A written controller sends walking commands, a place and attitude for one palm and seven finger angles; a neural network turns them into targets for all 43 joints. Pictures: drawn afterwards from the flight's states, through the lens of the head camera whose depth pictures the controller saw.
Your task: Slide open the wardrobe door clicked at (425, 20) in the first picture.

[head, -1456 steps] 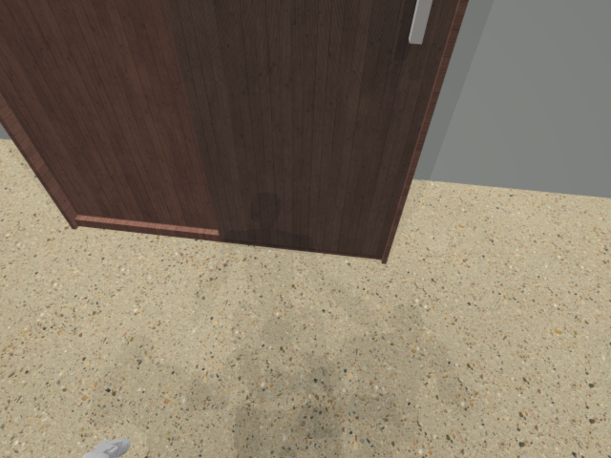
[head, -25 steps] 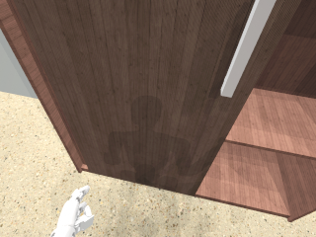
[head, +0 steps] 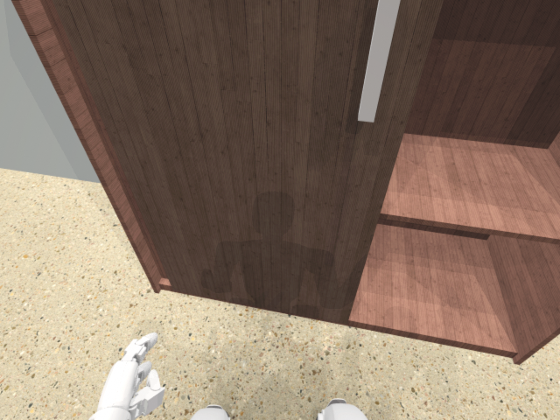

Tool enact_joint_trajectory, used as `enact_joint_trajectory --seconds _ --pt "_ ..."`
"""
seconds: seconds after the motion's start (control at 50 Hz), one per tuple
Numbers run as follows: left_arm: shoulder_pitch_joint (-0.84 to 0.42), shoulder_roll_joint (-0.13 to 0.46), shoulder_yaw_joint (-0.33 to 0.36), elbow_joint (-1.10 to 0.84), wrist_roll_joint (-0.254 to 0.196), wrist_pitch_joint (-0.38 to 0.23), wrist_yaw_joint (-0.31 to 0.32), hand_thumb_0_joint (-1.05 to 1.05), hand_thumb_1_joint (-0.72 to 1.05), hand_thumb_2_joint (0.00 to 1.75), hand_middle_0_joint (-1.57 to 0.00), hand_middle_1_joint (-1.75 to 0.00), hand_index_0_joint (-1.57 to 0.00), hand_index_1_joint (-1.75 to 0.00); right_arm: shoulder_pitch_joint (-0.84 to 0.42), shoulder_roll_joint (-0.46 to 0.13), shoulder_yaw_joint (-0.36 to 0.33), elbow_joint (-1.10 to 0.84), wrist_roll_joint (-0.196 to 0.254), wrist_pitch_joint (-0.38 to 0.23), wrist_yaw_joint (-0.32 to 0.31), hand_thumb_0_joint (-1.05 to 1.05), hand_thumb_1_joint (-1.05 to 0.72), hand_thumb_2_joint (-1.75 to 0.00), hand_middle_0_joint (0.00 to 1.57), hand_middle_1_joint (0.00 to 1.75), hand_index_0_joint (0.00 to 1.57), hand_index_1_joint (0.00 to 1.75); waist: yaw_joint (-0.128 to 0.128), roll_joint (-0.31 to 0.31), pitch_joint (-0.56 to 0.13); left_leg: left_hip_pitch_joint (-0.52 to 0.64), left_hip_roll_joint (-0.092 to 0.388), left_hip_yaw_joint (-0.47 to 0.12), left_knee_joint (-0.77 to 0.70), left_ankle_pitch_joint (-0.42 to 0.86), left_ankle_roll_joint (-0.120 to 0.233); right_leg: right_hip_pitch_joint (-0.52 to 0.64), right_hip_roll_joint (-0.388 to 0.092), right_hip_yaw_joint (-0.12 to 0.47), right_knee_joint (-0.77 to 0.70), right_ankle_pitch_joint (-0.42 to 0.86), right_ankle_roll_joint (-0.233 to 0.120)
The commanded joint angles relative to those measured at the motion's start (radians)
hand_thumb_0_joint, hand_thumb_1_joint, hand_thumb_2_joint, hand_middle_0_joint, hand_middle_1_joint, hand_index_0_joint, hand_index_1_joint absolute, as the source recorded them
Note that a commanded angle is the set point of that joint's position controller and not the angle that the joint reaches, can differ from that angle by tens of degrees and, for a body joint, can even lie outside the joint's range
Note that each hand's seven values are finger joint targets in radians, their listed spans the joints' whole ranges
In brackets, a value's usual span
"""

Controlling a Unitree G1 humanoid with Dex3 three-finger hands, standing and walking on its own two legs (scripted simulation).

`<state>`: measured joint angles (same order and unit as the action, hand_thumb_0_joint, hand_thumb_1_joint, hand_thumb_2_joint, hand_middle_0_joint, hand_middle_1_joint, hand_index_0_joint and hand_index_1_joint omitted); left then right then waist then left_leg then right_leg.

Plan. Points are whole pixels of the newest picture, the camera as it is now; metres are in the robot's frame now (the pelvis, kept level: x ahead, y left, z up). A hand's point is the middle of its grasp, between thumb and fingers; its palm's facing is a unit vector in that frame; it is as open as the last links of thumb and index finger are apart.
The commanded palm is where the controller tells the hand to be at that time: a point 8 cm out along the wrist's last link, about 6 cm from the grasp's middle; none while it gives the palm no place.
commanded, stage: stop stepping back and stand still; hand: right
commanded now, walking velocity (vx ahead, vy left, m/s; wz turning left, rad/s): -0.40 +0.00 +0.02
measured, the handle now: (380, 40) +0.59 -0.13 +0.29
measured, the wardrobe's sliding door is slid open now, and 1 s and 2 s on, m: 0.58 0.58 0.58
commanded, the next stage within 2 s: none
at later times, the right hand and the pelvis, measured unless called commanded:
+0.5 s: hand out of the picture -0.12 -0.35 +0.23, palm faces +0.67 +0.72 -0.15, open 7.4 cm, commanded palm -0.19 -0.36 +0.21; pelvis -0.28 -0.04 +0.01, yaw -9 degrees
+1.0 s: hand out of the picture -0.49 -0.33 +0.23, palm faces +0.54 +0.74 -0.39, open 7.4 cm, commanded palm -0.53 -0.37 +0.21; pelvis -0.63 -0.06 +0.01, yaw -7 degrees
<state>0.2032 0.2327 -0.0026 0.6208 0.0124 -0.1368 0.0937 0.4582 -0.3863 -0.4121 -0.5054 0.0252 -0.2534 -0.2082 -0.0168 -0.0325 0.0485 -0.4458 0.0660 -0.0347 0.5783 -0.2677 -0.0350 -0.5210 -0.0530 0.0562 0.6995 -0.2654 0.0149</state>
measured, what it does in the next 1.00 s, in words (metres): walks backwards: left foot, then right foot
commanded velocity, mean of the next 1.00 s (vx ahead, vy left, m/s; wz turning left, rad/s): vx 0.44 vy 0.11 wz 0.00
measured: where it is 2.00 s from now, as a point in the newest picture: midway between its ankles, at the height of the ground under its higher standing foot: outside the picture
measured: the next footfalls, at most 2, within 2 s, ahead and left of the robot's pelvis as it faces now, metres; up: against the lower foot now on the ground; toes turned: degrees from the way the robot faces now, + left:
left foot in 0.20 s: +0.04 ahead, +0.10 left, +0.00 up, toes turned -5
right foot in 0.36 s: -0.05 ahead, -0.13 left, +0.00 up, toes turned -11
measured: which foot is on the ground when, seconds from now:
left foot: down 0.00-0.06, up 0.08-0.18, down 0.20-0.34, up 0.36-0.58, down 0.60-0.70, up 0.72-0.96, down 0.98-1.00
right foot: down 0.00-0.20, up 0.22-0.34, down 0.36-0.54, up 0.56-0.70, down 0.72-0.92, up 0.94-1.00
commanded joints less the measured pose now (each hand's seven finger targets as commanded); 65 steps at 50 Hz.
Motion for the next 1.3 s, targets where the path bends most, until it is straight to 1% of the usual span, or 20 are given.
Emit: enact_joint_trajectory --seconds 0.0,0.06,0.14,0.18,0.28,0.34,0.4,0.5,0.52,0.54,0.6,0.66,0.7,0.74,0.88,0.92,0.94,1.1,1.14,1.28 --pt "-0.047 0.118 0.045 -0.132 0.011 -0.028 0.012 0.00 0.90 0.90 -0.20 -0.30 -0.20 -0.30 -0.156 -0.221 -0.132 -0.229 0.000 -0.056 -0.011 0.00 -0.90 -0.90 0.20 0.30 0.20 0.30 0.038 -0.012 -0.128 -0.159 0.007 0.054 -0.051 -0.385 0.057 0.142 0.001 0.019 -0.094 -0.316 -0.013" --pt "-0.108 0.134 0.077 -0.170 0.027 -0.033 -0.001 0.00 0.90 0.90 -0.20 -0.30 -0.20 -0.30 -0.154 -0.227 -0.157 -0.237 0.016 -0.038 0.013 0.00 -0.90 -0.90 0.20 0.30 0.20 0.30 -0.005 -0.397 -0.219 0.284 -0.216 0.155 0.708 -0.286 0.015 -0.324 -0.165 0.257 -0.570 -0.662 -0.068" --pt "-0.119 0.077 0.084 -0.166 -0.019 -0.036 -0.067 0.00 0.90 0.90 -0.20 -0.30 -0.20 -0.30 0.008 -0.232 -0.171 -0.248 0.026 -0.006 0.040 0.00 -0.90 -0.90 0.20 0.30 0.20 0.30 -0.030 -0.239 -0.195 0.228 -0.168 0.187 0.298 -0.404 0.105 -0.082 0.011 -0.098 -0.259 -0.422 0.041" --pt "-0.166 0.060 0.069 -0.168 -0.013 0.008 -0.060 0.00 0.90 0.90 -0.20 -0.30 -0.20 -0.30 0.015 -0.332 -0.215 -0.368 0.034 0.020 0.045 0.00 -0.90 -0.90 0.20 0.30 0.20 0.30 -0.018 0.291 -0.021 -0.480 0.307 -0.582 -0.474 -0.809 0.304 0.067 0.139 -0.048 0.754 -0.226 0.064" --pt "-0.106 0.087 0.030 -0.060 0.003 -0.021 -0.017 0.00 0.90 0.90 -0.20 -0.30 -0.20 -0.30 -0.327 -0.287 -0.160 -0.174 0.016 0.061 0.055 0.00 -0.90 -0.90 0.20 0.30 0.20 0.30 0.056 0.266 -0.006 -0.519 0.155 -0.114 -0.271 -0.664 0.130 0.356 -0.035 -0.090 0.326 -0.273 -0.022" --pt "-0.084 0.157 0.020 -0.105 0.001 -0.081 -0.008 0.00 0.90 0.90 -0.20 -0.30 -0.20 -0.30 -0.533 -0.203 -0.075 -0.202 0.001 0.017 0.043 0.00 -0.90 -0.90 0.20 0.30 0.20 0.30 0.032 -0.684 0.046 -0.334 -0.131 0.091 0.840 -0.312 0.041 0.022 -0.321 0.443 -0.625 -0.892 -0.098" --pt "-0.132 0.131 0.065 -0.122 -0.017 -0.064 -0.056 0.00 0.90 0.90 -0.20 -0.30 -0.20 -0.30 -0.371 -0.155 -0.016 -0.135 -0.005 0.040 0.078 0.00 -0.90 -0.90 0.20 0.30 0.20 0.30 -0.015 -0.093 -0.108 -0.045 -0.183 0.142 0.970 -0.142 0.025 -0.085 -0.177 0.176 -0.579 -0.692 0.047" --pt "-0.212 0.046 0.031 -0.172 0.014 -0.039 -0.042 0.00 0.90 0.90 -0.20 -0.30 -0.20 -0.30 -0.104 -0.186 -0.036 -0.326 0.044 0.096 0.041 0.00 -0.90 -0.90 0.20 0.30 0.20 0.30 -0.079 -0.317 -0.173 0.534 -0.225 0.331 0.163 -0.359 0.125 -0.097 -0.009 -0.230 -0.449 -0.361 0.227" --pt "-0.126 0.031 0.035 -0.135 -0.012 -0.032 -0.055 0.00 0.90 0.90 -0.20 -0.30 -0.20 -0.30 -0.058 -0.230 -0.071 -0.292 0.023 0.100 0.041 0.00 -0.90 -0.90 0.20 0.30 0.20 0.30 -0.098 0.102 -0.118 0.347 -0.014 0.140 -0.163 -0.374 0.233 -0.065 0.130 -0.406 0.275 -0.241 0.177" --pt "-0.120 0.064 0.056 -0.140 -0.065 -0.032 -0.052 0.00 0.90 0.90 -0.20 -0.30 -0.20 -0.30 -0.161 -0.201 -0.043 -0.364 0.030 0.094 0.069 0.00 -0.90 -0.90 0.20 0.30 0.20 0.30 -0.037 0.486 0.035 -0.172 0.251 -0.234 -0.266 -0.175 0.316 -0.083 0.045 0.002 0.989 -0.290 0.057" --pt "-0.072 0.005 -0.022 -0.142 0.028 0.010 -0.045 0.00 0.90 0.90 -0.20 -0.30 -0.20 -0.30 -0.362 -0.428 -0.227 -0.176 0.061 0.050 0.069 0.00 -0.90 -0.90 0.20 0.30 0.20 0.30 0.064 0.082 -0.163 -0.294 0.198 -0.133 -0.342 -0.540 -0.021 0.100 -0.045 -0.128 0.674 -0.118 0.044" --pt "-0.100 0.083 0.030 -0.141 -0.034 -0.021 -0.003 0.00 0.90 0.90 -0.20 -0.30 -0.20 -0.30 -0.338 -0.188 -0.061 -0.048 0.072 0.101 0.073 0.00 -0.90 -0.90 0.20 0.30 0.20 0.30 0.051 0.135 -0.090 -0.341 0.103 -0.056 -0.089 -0.644 0.120 0.441 -0.019 -0.155 0.001 -0.397 -0.040" --pt "-0.133 0.148 0.019 -0.199 -0.020 -0.035 -0.008 0.00 0.90 0.90 -0.20 -0.30 -0.20 -0.30 -0.400 -0.246 -0.099 -0.211 0.050 0.033 0.074 0.00 -0.90 -0.90 0.20 0.30 0.20 0.30 0.026 -0.512 -0.004 -0.383 -0.130 0.100 0.768 -0.293 0.025 0.206 -0.396 0.464 -0.608 -0.793 -0.107" --pt "-0.146 0.107 0.052 -0.180 -0.005 -0.013 -0.052 0.00 0.90 0.90 -0.20 -0.30 -0.20 -0.30 -0.311 -0.241 -0.096 -0.220 0.032 0.037 0.103 0.00 -0.90 -0.90 0.20 0.30 0.20 0.30 -0.007 -0.208 -0.077 -0.053 -0.140 0.116 0.965 -0.149 0.014 -0.046 -0.288 0.209 -0.600 -0.649 -0.050" --pt "-0.192 0.062 0.030 -0.207 0.013 0.013 -0.043 0.00 0.90 0.90 -0.20 -0.30 -0.20 -0.30 -0.085 -0.268 -0.108 -0.333 0.053 0.098 0.059 0.00 -0.90 -0.90 0.20 0.30 0.20 0.30 -0.047 -0.293 -0.174 0.519 -0.185 0.256 0.086 -0.405 0.125 -0.059 -0.141 -0.190 -0.373 -0.415 0.082" --pt "-0.151 0.060 0.049 -0.178 -0.040 0.005 -0.047 0.00 0.90 0.90 -0.20 -0.30 -0.20 -0.30 -0.174 -0.329 -0.155 -0.412 0.035 0.088 0.075 0.00 -0.90 -0.90 0.20 0.30 0.20 0.30 -0.030 0.305 -0.045 0.079 0.191 -0.207 -0.318 -0.235 0.290 -0.115 0.022 -0.178 0.637 -0.195 0.050" --pt "-0.157 0.067 0.035 -0.172 -0.039 -0.008 -0.025 0.00 0.90 0.90 -0.20 -0.30 -0.20 -0.30 -0.258 -0.421 -0.228 -0.470 0.060 0.071 0.069 0.00 -0.90 -0.90 0.20 0.30 0.20 0.30 0.014 0.232 -0.026 -0.076 0.324 -0.433 -0.438 -0.495 0.349 -0.226 -0.007 -0.050 0.896 -0.161 0.040" --pt "-0.059 0.095 0.022 -0.122 -0.010 -0.046 0.005 0.00 0.90 0.90 -0.20 -0.30 -0.20 -0.30 -0.255 -0.198 -0.053 -0.151 0.047 0.048 0.056 0.00 -0.90 -0.90 0.20 0.30 0.20 0.30 0.059 0.046 -0.139 -0.127 0.102 -0.052 -0.125 -0.446 0.121 0.437 -0.008 -0.206 -0.102 -0.272 -0.046" --pt "-0.107 0.150 0.023 -0.175 -0.011 -0.076 -0.006 0.00 0.90 0.90 -0.20 -0.30 -0.20 -0.30 -0.285 -0.206 -0.056 -0.217 0.035 0.013 0.063 0.00 -0.90 -0.90 0.20 0.30 0.20 0.30 0.035 -0.399 -0.033 -0.274 -0.103 0.143 0.633 -0.221 0.000 0.314 -0.358 0.318 -0.577 -0.648 -0.141" --pt "-0.176 0.104 0.057 -0.168 -0.005 -0.011 -0.044 0.00 0.90 0.90 -0.20 -0.30 -0.20 -0.30 -0.067 -0.233 -0.137 -0.256 0.018 0.031 0.050 0.00 -0.90 -0.90 0.20 0.30 0.20 0.30 -0.020 -0.325 -0.057 0.304 -0.097 0.234 0.362 -0.244 0.054 -0.143 -0.220 -0.070 -0.557 -0.561 -0.064"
